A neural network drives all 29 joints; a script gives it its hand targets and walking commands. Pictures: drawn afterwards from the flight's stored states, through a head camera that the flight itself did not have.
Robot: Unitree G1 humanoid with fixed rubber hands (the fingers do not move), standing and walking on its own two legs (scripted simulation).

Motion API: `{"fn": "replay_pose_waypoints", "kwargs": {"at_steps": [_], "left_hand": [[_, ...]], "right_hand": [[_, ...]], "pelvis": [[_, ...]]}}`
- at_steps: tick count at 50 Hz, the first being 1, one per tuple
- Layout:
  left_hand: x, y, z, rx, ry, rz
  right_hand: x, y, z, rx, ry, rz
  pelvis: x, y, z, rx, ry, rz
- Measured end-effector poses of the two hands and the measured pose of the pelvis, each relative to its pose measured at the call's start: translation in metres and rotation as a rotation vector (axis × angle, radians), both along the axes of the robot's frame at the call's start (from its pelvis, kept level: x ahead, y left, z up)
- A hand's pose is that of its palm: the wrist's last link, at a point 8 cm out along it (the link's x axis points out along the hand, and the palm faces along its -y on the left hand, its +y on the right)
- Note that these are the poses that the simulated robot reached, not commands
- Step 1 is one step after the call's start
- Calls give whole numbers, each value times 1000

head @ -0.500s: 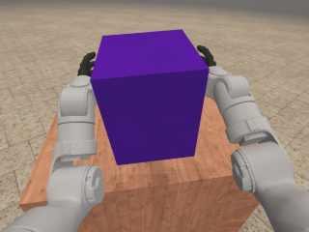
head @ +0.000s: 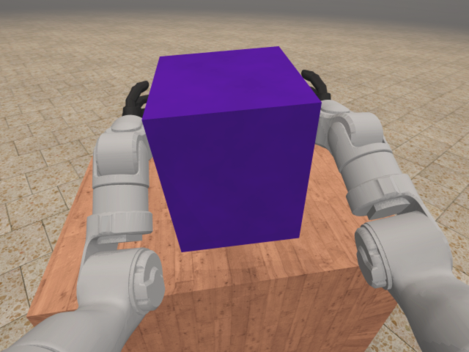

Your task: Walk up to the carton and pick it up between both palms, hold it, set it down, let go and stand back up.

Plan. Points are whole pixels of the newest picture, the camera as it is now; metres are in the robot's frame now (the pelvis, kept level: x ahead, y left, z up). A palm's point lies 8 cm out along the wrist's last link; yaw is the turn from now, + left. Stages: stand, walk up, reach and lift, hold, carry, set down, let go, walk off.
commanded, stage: hold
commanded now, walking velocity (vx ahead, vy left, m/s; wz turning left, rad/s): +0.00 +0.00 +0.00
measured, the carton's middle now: (230, 148) +0.36 +0.01 +0.23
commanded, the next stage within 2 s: none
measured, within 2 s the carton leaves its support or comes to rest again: neither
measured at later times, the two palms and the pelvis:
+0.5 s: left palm (133, 126) +0.36 +0.17 +0.27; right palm (314, 113) +0.37 -0.12 +0.29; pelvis +0.00 +0.00 +0.00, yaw +0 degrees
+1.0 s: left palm (134, 126) +0.36 +0.17 +0.27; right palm (316, 113) +0.37 -0.13 +0.29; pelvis +0.00 +0.00 +0.00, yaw +0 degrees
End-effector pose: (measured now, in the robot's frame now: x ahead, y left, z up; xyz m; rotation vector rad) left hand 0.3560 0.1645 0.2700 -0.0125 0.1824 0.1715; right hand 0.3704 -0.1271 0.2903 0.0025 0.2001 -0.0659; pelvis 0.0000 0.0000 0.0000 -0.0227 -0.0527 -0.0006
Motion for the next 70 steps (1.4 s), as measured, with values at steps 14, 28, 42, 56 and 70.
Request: {"fn": "replay_pose_waypoints", "kwargs": {"at_steps": [14,28,42,56,70], "left_hand": [[2,4,1,-2,1,-5],[4,5,-2,10,1,-9],[3,3,-2,6,-1,-3],[1,2,1,-1,-1,-3],[5,0,6,-12,-22,-17]], "right_hand": [[1,4,2,-4,2,-1],[3,5,-1,-1,2,-6],[2,3,-2,1,2,-2],[1,2,0,-2,2,-2],[-1,-1,4,19,-16,-21]], "pelvis": [[-3,-2,0,0,13,9],[0,4,0,-3,16,1],[0,2,0,-2,11,0],[-1,-1,0,0,6,4],[-1,0,0,-3,2,12]]}}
